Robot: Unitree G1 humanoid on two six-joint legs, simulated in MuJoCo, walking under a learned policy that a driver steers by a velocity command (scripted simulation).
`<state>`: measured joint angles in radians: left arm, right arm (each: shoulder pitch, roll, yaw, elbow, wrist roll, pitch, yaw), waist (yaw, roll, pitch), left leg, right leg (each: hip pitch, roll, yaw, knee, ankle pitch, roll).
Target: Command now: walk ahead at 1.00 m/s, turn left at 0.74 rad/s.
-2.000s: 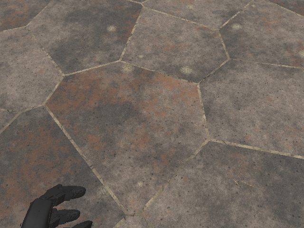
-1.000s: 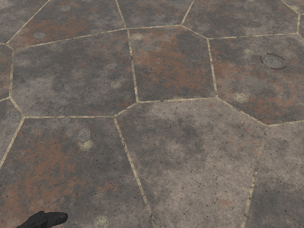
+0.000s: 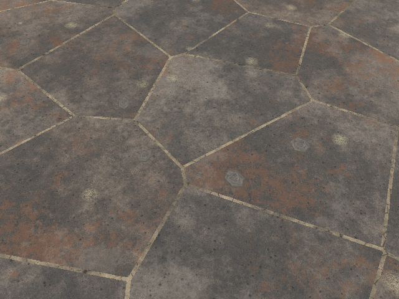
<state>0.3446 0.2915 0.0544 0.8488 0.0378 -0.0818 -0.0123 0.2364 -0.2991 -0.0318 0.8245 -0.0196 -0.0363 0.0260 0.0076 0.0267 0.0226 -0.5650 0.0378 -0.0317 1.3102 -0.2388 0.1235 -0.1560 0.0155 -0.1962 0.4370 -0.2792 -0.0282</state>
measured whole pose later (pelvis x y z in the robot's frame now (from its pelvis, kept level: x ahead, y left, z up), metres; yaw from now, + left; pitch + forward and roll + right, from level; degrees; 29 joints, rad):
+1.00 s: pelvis +0.80 +0.21 +0.00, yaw +54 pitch +2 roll -3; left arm 0.42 0.33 0.07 0.81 0.03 -0.08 0.00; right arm 0.10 -0.37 -0.06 0.66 -0.04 0.00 0.07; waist 0.05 0.06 0.00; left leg -0.74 0.03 -0.01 1.24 -0.17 0.10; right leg -0.04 0.01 -0.17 0.35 -0.33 0.01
